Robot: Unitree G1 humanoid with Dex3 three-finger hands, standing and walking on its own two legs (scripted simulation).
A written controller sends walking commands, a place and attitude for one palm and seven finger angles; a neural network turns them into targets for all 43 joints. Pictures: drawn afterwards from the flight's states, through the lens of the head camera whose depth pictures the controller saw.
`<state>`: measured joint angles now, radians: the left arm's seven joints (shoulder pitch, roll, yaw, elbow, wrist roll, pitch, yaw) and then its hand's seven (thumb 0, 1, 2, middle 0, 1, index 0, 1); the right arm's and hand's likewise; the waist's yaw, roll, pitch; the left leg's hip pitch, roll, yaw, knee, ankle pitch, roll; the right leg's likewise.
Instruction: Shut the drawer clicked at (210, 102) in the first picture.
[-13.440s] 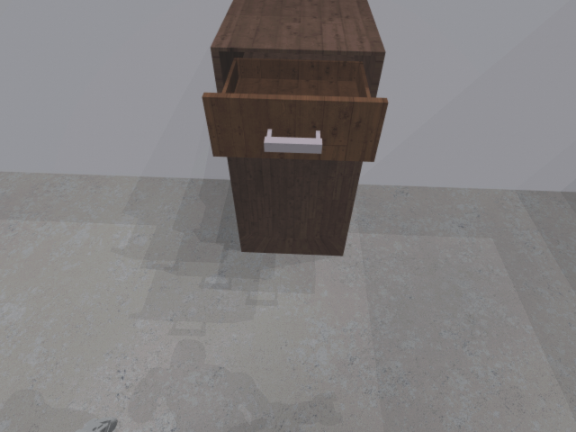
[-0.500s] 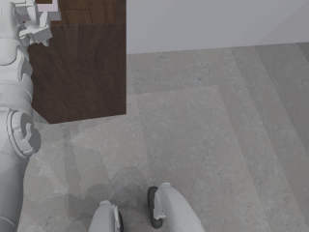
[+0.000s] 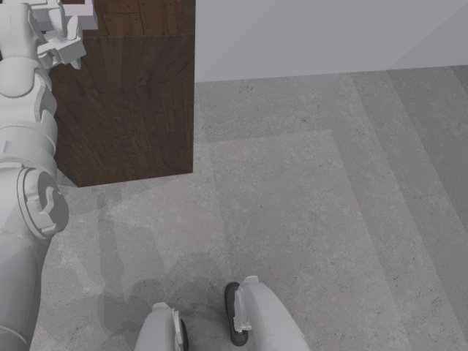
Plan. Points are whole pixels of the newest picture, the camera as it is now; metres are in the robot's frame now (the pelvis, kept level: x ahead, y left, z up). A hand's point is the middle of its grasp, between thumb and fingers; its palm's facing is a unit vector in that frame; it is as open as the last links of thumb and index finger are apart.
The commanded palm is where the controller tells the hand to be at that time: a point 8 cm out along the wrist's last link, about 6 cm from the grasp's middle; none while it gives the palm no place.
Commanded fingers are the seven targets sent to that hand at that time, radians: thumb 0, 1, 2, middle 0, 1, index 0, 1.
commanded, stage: pull the fist back off the drawer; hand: left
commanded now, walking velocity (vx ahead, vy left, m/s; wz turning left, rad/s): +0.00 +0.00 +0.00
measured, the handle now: (49, 7) +0.65 +0.19 +0.09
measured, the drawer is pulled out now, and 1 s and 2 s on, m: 0.00 0.00 0.00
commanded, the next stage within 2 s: draw the hand back to the body in 0.22 s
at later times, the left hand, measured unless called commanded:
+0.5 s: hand (68, 45) +0.56 +0.15 +0.11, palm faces +0.06 -1.00 -0.04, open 3.0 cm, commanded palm +0.50 +0.20 +0.12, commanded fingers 0.00 0.90 0.90 -1.40 -1.60 -1.40 -1.60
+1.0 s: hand out of the picture +0.38 +0.20 +0.18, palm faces +0.17 -0.96 -0.21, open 3.3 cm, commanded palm +0.34 +0.24 +0.19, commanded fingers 0.00 0.90 0.90 -1.40 -1.60 -1.40 -1.60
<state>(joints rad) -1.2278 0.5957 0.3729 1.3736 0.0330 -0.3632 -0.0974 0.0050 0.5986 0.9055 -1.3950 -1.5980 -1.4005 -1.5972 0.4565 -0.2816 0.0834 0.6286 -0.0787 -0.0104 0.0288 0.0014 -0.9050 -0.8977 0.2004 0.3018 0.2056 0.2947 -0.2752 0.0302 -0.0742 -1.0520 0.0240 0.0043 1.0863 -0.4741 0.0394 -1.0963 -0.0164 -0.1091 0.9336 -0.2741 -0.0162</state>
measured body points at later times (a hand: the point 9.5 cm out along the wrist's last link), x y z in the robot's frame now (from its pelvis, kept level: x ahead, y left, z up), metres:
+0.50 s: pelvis +0.05 -0.01 +0.03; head +0.17 +0.00 +0.46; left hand +0.55 +0.20 +0.12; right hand +0.04 -0.26 -0.08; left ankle +0.01 +0.09 -0.66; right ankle +0.09 -0.12 -0.66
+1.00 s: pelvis +0.07 +0.00 +0.07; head +0.08 -0.01 +0.52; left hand +0.37 +0.25 +0.20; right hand +0.25 -0.24 -0.01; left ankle +0.01 +0.09 -0.66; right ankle +0.09 -0.12 -0.66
